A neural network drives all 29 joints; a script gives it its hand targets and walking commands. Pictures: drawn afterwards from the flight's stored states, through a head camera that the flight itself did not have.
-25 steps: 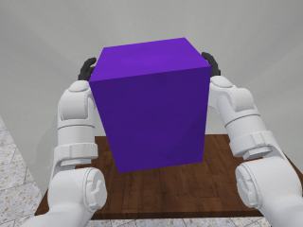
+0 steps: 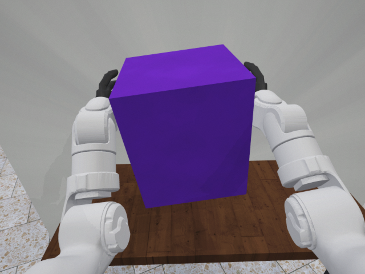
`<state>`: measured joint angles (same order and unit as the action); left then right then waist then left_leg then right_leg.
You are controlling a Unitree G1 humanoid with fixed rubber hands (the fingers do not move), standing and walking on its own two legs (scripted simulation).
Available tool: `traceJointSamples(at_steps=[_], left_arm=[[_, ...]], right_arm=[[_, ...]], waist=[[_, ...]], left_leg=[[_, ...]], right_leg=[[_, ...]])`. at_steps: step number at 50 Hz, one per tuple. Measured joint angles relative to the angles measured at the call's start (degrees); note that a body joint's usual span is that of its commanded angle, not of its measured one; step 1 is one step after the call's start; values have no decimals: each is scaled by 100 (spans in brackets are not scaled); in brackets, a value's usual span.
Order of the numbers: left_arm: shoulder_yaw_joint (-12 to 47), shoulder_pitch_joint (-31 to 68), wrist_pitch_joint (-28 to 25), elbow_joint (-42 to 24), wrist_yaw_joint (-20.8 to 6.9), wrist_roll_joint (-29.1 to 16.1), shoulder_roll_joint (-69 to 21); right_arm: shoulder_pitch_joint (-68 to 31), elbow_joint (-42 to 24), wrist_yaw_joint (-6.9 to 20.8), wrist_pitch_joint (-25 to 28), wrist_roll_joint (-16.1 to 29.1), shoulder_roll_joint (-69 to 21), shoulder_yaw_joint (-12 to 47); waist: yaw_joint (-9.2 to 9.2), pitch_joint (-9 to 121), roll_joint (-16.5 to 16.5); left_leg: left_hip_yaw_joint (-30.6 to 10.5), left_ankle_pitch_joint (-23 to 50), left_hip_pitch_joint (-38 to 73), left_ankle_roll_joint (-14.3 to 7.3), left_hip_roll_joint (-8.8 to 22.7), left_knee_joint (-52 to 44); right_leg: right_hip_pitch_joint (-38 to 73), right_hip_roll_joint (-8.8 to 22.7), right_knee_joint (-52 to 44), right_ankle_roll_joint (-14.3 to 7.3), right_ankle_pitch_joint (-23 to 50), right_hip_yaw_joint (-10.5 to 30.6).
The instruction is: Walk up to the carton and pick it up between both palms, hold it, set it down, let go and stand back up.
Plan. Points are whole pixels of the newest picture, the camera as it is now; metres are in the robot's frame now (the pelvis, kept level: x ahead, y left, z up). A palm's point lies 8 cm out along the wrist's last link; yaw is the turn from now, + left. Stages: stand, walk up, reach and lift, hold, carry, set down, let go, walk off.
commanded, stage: hold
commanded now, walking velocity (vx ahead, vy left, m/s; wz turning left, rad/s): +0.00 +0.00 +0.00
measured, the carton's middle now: (185, 124) +0.36 -0.01 +0.25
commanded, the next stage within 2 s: none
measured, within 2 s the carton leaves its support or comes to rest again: neither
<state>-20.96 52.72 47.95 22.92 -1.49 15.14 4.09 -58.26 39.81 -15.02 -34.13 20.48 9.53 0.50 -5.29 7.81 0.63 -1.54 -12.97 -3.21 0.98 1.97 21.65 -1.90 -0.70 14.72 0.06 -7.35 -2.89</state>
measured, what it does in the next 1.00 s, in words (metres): stands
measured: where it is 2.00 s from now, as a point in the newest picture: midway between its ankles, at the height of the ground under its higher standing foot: outside the picture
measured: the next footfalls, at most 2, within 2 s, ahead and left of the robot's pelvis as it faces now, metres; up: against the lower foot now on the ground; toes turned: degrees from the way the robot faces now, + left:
none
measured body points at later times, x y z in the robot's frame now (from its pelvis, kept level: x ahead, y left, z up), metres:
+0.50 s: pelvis +0.00 +0.00 +0.00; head -0.09 +0.01 +0.44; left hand +0.38 +0.16 +0.29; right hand +0.38 -0.15 +0.29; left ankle -0.01 +0.12 -0.75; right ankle +0.01 -0.12 -0.75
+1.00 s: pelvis +0.00 +0.00 +0.00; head -0.09 +0.01 +0.44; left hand +0.39 +0.15 +0.30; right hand +0.38 -0.16 +0.31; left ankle -0.01 +0.12 -0.75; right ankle +0.01 -0.12 -0.75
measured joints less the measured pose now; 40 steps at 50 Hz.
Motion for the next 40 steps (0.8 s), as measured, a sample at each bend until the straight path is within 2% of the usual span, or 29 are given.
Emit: traceJointSamples(at_steps=[20,24,29,33,40], left_arm=[[-61,43,13,57,-41,-14,42],[-110,89,146,36,-82,69,57],[21,-27,160,-113,-78,10,88],[35,-26,79,-150,-24,-58,89],[33,131,-74,154,24,-13,68]], right_arm=[[-19,22,-37,-21,-50,-72,-62],[-35,148,-3,15,-5,-57,84],[142,-37,-40,67,69,-41,195],[178,-131,-63,125,39,-73,111],[34,47,43,118,-172,-115,-196]], waist=[[7,-15,-24],[-13,-145,-67],[-39,-155,-82],[-50,-133,-93],[4,-1,-87]], left_leg=[[-32,34,16,12,-1,-36],[-23,81,98,22,-8,-102],[-64,88,17,29,-5,-53],[-72,98,-44,23,-12,-28],[-28,128,-161,7,-21,-38]], right_leg=[[8,-1,7,-14,1,-27],[73,6,-25,-17,30,-18],[40,1,-49,-14,62,-56],[-20,7,-23,-12,71,-62],[-187,18,42,-23,76,-18]])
